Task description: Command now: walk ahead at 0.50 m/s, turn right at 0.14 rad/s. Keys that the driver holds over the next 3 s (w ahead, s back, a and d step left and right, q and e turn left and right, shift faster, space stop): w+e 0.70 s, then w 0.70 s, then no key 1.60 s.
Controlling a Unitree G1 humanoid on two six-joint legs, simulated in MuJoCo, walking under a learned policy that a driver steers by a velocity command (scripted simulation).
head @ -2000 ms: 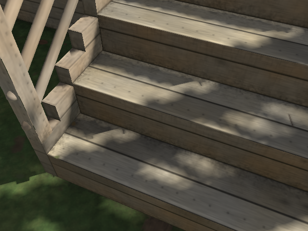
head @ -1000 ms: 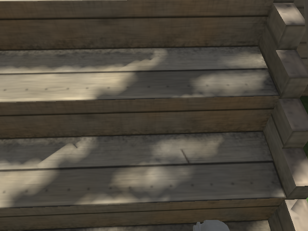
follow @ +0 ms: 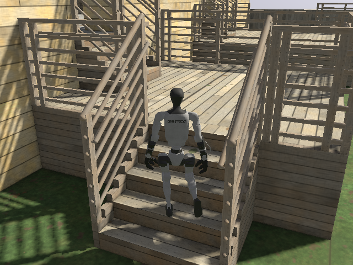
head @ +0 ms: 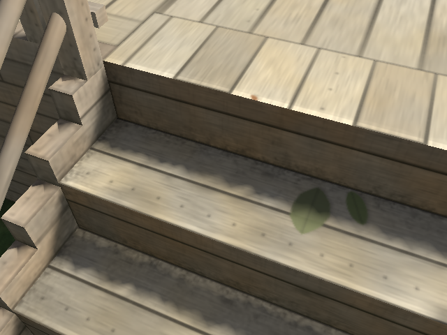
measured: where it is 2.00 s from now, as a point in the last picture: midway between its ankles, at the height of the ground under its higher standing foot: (326, 75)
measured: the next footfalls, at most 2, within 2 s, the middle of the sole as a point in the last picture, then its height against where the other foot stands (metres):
right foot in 0.38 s outside the picture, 0.19 m higher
left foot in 0.84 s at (236, 203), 0.19 m higher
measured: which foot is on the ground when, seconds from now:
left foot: down 0.00-0.44, up 0.46-0.82, down 0.84-1.00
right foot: up 0.00-0.36, down 0.38-0.88, up 0.90-1.00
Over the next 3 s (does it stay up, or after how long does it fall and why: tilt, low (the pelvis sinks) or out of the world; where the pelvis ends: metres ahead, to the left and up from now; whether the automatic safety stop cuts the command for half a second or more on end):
stays up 0.89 -0.23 0.65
